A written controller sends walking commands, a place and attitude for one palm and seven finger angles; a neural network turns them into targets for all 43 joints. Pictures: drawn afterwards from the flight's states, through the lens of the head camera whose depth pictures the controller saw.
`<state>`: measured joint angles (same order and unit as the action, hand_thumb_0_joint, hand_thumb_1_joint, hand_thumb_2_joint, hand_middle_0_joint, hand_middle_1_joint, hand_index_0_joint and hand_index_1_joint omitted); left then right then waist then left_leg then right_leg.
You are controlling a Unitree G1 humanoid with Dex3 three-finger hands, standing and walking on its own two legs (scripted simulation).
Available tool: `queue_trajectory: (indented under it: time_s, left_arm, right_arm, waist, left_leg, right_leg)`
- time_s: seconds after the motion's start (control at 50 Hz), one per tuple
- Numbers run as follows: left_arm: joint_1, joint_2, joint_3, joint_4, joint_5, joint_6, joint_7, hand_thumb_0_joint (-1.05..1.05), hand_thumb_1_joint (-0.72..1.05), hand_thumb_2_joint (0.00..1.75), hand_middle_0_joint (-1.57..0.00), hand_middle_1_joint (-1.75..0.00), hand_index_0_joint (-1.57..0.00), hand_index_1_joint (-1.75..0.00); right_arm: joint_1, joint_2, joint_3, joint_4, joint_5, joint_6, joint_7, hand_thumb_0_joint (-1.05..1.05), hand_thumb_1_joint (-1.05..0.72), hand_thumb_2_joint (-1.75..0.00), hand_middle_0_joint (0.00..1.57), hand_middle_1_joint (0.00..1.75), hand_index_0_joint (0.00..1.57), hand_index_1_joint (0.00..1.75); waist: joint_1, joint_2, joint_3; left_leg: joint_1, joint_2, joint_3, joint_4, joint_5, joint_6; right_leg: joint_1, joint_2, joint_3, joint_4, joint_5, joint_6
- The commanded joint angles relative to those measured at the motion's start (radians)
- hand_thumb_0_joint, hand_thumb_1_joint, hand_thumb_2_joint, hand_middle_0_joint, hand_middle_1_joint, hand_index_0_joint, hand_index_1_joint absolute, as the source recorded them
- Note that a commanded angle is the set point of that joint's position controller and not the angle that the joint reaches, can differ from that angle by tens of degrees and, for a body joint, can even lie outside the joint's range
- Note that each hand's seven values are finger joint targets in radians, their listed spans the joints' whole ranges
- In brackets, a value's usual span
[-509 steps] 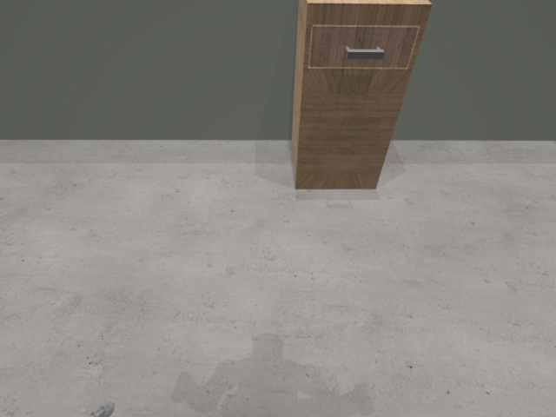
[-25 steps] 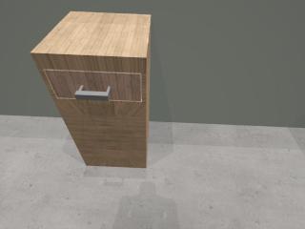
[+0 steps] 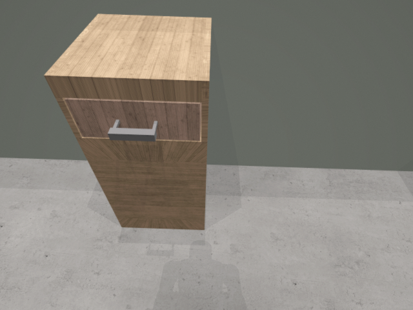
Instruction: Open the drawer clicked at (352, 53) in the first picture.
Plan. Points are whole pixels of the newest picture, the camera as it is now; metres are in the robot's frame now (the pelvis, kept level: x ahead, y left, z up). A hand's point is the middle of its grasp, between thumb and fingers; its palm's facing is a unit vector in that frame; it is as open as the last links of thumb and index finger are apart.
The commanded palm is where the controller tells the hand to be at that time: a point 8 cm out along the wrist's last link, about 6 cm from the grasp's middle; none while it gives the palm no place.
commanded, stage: come to a stop and stand still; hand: left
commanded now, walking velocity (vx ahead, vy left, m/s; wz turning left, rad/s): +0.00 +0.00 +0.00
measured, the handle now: (134, 129) +0.60 +0.26 -0.03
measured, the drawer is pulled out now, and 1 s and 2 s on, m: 0.00 0.00 0.00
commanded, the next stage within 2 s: look again from close up in 0.26 s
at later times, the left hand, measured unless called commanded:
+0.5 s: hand out of the picture +0.01 +0.18 -0.18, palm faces +0.01 -0.98 -0.21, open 7.4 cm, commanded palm none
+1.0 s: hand out of the picture -0.04 +0.14 -0.18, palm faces +0.02 -0.99 -0.16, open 7.4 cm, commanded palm none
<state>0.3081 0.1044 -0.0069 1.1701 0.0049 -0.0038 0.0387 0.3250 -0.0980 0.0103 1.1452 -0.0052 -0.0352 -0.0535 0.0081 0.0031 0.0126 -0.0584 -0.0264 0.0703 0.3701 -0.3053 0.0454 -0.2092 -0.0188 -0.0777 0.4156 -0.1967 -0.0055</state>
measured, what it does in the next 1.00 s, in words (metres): stands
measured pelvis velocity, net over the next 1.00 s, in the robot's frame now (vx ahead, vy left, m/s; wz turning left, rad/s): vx -0.02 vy -0.02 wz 0.00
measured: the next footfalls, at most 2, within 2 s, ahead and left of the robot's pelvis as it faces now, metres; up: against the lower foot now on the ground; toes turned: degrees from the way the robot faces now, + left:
right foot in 1.62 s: +0.18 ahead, -0.11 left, +0.00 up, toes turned -5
left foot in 1.96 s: +0.17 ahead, +0.12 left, +0.00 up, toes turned +0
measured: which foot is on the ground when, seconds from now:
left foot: down 0.00-1.00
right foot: down 0.00-1.00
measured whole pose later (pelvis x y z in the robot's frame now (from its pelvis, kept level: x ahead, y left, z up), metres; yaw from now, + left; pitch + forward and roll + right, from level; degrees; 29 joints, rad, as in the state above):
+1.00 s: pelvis -0.02 -0.02 -0.01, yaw +0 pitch -2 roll +0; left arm 0.31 0.11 -0.02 1.14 0.00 -0.01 0.02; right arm 0.37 -0.13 0.03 1.14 -0.01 -0.02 -0.03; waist 0.00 0.02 0.04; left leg -0.10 -0.01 0.07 0.45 -0.32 0.03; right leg -0.26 -0.01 -0.08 0.50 -0.22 -0.03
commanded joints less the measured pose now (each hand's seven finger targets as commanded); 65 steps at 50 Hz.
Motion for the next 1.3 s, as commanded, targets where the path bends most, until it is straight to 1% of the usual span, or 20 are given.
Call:
queue_trajectory:
  time_s: [0.0, 0.1, 0.32, 0.34, 0.36, 0.38, 0.42, 0.46, 0.5, 0.62, 0.9, 0.96, 1.02, 1.12, 1.18, 1.2, 1.22, 1.24, 1.26, 1.28]
  left_arm:
    - [0.069, 0.086, 0.018, -0.022, 0.003, -0.013, 0.008, 0.0, 0.9, 0.9, -0.2, -0.3, -0.2, -0.3]
    - [0.053, 0.101, 0.022, -0.027, 0.002, -0.011, 0.008, 0.0, 0.9, 0.9, -0.2, -0.3, -0.2, -0.3]
    - [0.002, 0.15, 0.031, -0.048, 0.002, -0.013, 0.004, 0.0, 0.9, 0.9, -0.2, -0.3, -0.2, -0.3]
    - [0.098, 0.144, 0.017, -0.018, 0.012, -0.039, 0.046, 0.0, 0.9, 0.9, -0.2, -0.3, -0.2, -0.3]
    - [0.1, 0.169, 0.023, -0.05, 0.004, -0.044, 0.038, 0.0, 0.9, 0.9, -0.2, -0.3, -0.2, -0.3]
    - [0.05, 0.15, 0.014, -0.057, 0.001, -0.044, 0.027, 0.0, 0.9, 0.9, -0.2, -0.3, -0.2, -0.3]
    - [0.025, 0.14, 0.006, -0.078, 0.0, -0.035, 0.01, 0.0, 0.9, 0.9, -0.2, -0.3, -0.2, -0.3]
    - [0.008, 0.129, 0.003, -0.082, 0.002, -0.029, 0.003, 0.0, 0.9, 0.9, -0.2, -0.3, -0.2, -0.3]
    - [-0.002, 0.127, 0.002, -0.083, 0.003, -0.02, 0.0, 0.0, 0.9, 0.9, -0.2, -0.3, -0.2, -0.3]
    - [0.008, 0.127, -0.001, -0.086, 0.003, -0.016, -0.006, 0.0, 0.9, 0.9, -0.2, -0.3, -0.2, -0.3]
    - [0.047, 0.111, 0.008, -0.072, 0.002, -0.024, -0.007, 0.0, 0.9, 0.9, -0.2, -0.3, -0.2, -0.3]
    - [0.061, 0.109, 0.011, -0.068, 0.003, -0.026, -0.009, 0.0, 0.9, 0.9, -0.2, -0.3, -0.2, -0.3]
    - [0.074, 0.119, 0.024, -0.071, 0.01, -0.021, -0.011, 0.0, 0.9, 0.9, -0.2, -0.3, -0.2, -0.3]
    - [0.122, 0.161, 0.057, -0.086, 0.014, -0.018, -0.01, 0.0, 0.9, 0.9, -0.2, -0.3, -0.2, -0.3]
    - [0.078, 0.156, 0.067, -0.112, 0.017, -0.022, -0.01, 0.0, 0.9, 0.9, -0.2, -0.3, -0.2, -0.3]
    - [0.048, 0.139, 0.065, -0.123, 0.017, -0.02, -0.011, 0.0, 0.9, 0.9, -0.2, -0.3, -0.2, -0.3]
    - [0.024, 0.106, 0.059, -0.134, 0.016, -0.017, -0.016, 0.0, 0.9, 0.9, -0.2, -0.3, -0.2, -0.3]
    - [-0.017, 0.064, 0.05, -0.155, 0.017, -0.019, -0.023, 0.0, 0.9, 0.9, -0.2, -0.3, -0.2, -0.3]
    - [-0.072, 0.058, 0.044, -0.183, 0.025, -0.029, -0.023, 0.0, 0.9, 0.9, -0.2, -0.3, -0.2, -0.3]
    - [-0.096, 0.073, 0.046, -0.192, 0.026, -0.035, -0.025, 0.0, 0.9, 0.9, -0.2, -0.3, -0.2, -0.3]
  right_arm:
    - [0.116, -0.109, -0.017, 0.001, 0.0, -0.004, -0.009, 0.0, -0.9, -0.9, 0.2, 0.3, 0.2, 0.3]
    - [0.104, -0.128, -0.02, -0.002, 0.0, -0.004, -0.013, 0.0, -0.9, -0.9, 0.2, 0.3, 0.2, 0.3]
    - [0.063, -0.165, -0.028, -0.007, -0.002, -0.003, -0.006, 0.0, -0.9, -0.9, 0.2, 0.3, 0.2, 0.3]
    - [-0.024, -0.17, -0.021, -0.078, 0.01, -0.015, 0.011, 0.0, -0.9, -0.9, 0.2, 0.3, 0.2, 0.3]
    - [0.048, -0.151, -0.02, -0.105, -0.002, -0.007, 0.013, 0.0, -0.9, -0.9, 0.2, 0.3, 0.2, 0.3]
    - [0.053, -0.126, -0.015, -0.098, -0.004, -0.005, 0.012, 0.0, -0.9, -0.9, 0.2, 0.3, 0.2, 0.3]
    - [0.067, -0.128, -0.008, -0.099, -0.012, -0.004, 0.018, 0.0, -0.9, -0.9, 0.2, 0.3, 0.2, 0.3]
    - [0.073, -0.144, -0.008, -0.103, -0.012, -0.006, 0.015, 0.0, -0.9, -0.9, 0.2, 0.3, 0.2, 0.3]
    - [0.068, -0.15, -0.007, -0.111, -0.011, 0.0, 0.013, 0.0, -0.9, -0.9, 0.2, 0.3, 0.2, 0.3]
    - [0.067, -0.148, 0.001, -0.099, -0.011, 0.004, 0.02, 0.0, -0.9, -0.9, 0.2, 0.3, 0.2, 0.3]
    - [0.106, -0.11, 0.007, -0.04, -0.007, 0.003, 0.017, 0.0, -0.9, -0.9, 0.2, 0.3, 0.2, 0.3]
    - [0.121, -0.107, 0.007, -0.029, -0.01, 0.004, 0.016, 0.0, -0.9, -0.9, 0.2, 0.3, 0.2, 0.3]
    - [0.139, -0.105, 0.002, -0.026, -0.017, 0.014, 0.022, 0.0, -0.9, -0.9, 0.2, 0.3, 0.2, 0.3]
    - [0.152, -0.081, -0.005, -0.046, -0.02, 0.022, 0.029, 0.0, -0.9, -0.9, 0.2, 0.3, 0.2, 0.3]
    - [0.199, -0.064, -0.005, -0.038, -0.02, 0.011, 0.033, 0.0, -0.9, -0.9, 0.2, 0.3, 0.2, 0.3]
    - [0.237, -0.064, -0.007, -0.022, -0.02, 0.008, 0.034, 0.0, -0.9, -0.9, 0.2, 0.3, 0.2, 0.3]
    - [0.278, -0.081, -0.009, -0.007, -0.024, 0.0, 0.032, 0.0, -0.9, -0.9, 0.2, 0.3, 0.2, 0.3]
    - [0.328, -0.129, -0.019, 0.006, -0.028, -0.01, 0.026, 0.0, -0.9, -0.9, 0.2, 0.3, 0.2, 0.3]
    - [0.349, -0.145, -0.022, 0.01, -0.029, -0.018, 0.014, 0.0, -0.9, -0.9, 0.2, 0.3, 0.2, 0.3]
    - [0.347, -0.137, -0.016, 0.009, -0.029, -0.025, 0.009, 0.0, -0.9, -0.9, 0.2, 0.3, 0.2, 0.3]
  waist:
    - [-0.01, 0.016, 0.057]
    - [-0.01, 0.028, 0.059]
    - [-0.005, 0.008, 0.069]
    - [0.03, -0.04, 0.029]
    - [-0.004, 0.005, -0.051]
    - [-0.023, 0.057, -0.02]
    - [-0.012, 0.121, -0.022]
    - [-0.014, 0.06, -0.018]
    - [-0.014, 0.005, 0.037]
    - [-0.009, -0.007, 0.153]
    - [-0.012, -0.018, 0.087]
    - [-0.01, -0.008, 0.072]
    - [-0.003, -0.03, 0.105]
    - [0.006, -0.148, 0.122]
    - [-0.03, -0.091, 0.104]
    - [-0.047, -0.017, 0.118]
    - [-0.057, 0.098, 0.122]
    - [-0.081, 0.278, 0.14]
    - [-0.091, 0.324, 0.174]
    - [-0.089, 0.264, 0.168]
  left_leg:
    - [-0.064, 0.156, -0.107, -0.062, 0.426, -0.017]
    - [-0.043, 0.157, -0.105, -0.056, 0.495, -0.021]
    - [-0.063, 0.154, -0.111, -0.083, 0.364, -0.018]
    - [-0.116, 0.178, -0.069, 0.139, 0.68, -0.03]
    - [-0.143, 0.11, -0.087, 0.106, 0.332, -0.035]
    - [-0.147, 0.11, -0.093, 0.024, 0.225, -0.031]
    - [-0.16, 0.135, -0.11, -0.001, 0.223, -0.015]
    - [-0.139, 0.15, -0.123, 0.002, 0.321, -0.004]
    - [-0.158, 0.152, -0.123, -0.01, 0.256, 0.004]
    - [-0.225, 0.131, -0.127, -0.069, 0.044, 0.007]
    - [-0.199, 0.116, -0.105, -0.043, 0.018, 0.006]
    - [-0.199, 0.108, -0.093, -0.025, -0.012, 0.005]
    - [-0.249, 0.082, -0.071, 0.026, -0.142, 0.008]
    - [-0.314, 0.035, -0.006, 0.257, -0.144, 0.004]
    - [-0.192, 0.049, -0.016, 0.175, -0.105, 0.008]
    - [-0.135, 0.058, -0.029, 0.095, -0.1, 0.01]
    - [-0.105, 0.113, -0.119, 0.009, -0.104, 0.034]
    - [-0.066, 0.248, -0.296, -0.106, -0.064, 0.088]
    - [0.031, 0.332, -0.419, -0.137, 0.191, 0.158]
    - [0.094, 0.357, -0.416, -0.099, 0.425, 0.208]
  right_leg:
    - [0.047, -0.087, 0.086, -0.01, 0.231, -0.019]
    - [0.055, -0.085, 0.082, 0.0, 0.245, -0.019]
    - [0.082, -0.095, 0.089, -0.028, 0.215, -0.026]
    - [0.079, -0.121, 0.107, 0.064, 0.609, -0.015]
    - [0.154, -0.157, 0.143, 0.076, 0.525, -0.05]
    - [0.115, -0.161, 0.146, 0.086, 0.488, -0.059]
    - [0.088, -0.109, 0.102, 0.072, 0.179, -0.057]
    - [0.071, -0.087, 0.082, 0.086, 0.144, -0.053]
    - [0.04, -0.08, 0.079, 0.069, 0.082, -0.047]
    - [-0.016, -0.078, 0.122, 0.019, 0.001, -0.046]
    - [0.02, -0.091, 0.146, -0.017, -0.013, -0.053]
    - [0.032, -0.098, 0.157, -0.018, -0.057, -0.061]
    - [-0.004, -0.112, 0.208, -0.046, -0.298, -0.082]
    - [-0.044, -0.226, 0.374, -0.192, -0.532, -0.155]
    - [-0.146, -0.221, 0.319, -0.149, -0.447, -0.159]
    - [-0.195, -0.169, 0.229, -0.061, -0.397, -0.138]
    - [-0.241, -0.083, 0.134, 0.08, -0.349, -0.105]
    - [-0.323, 0.012, -0.011, 0.313, -0.276, -0.064]
    - [-0.472, 0.033, -0.036, 0.469, -0.339, -0.053]
    - [-0.539, -0.002, 0.003, 0.574, -0.356, -0.057]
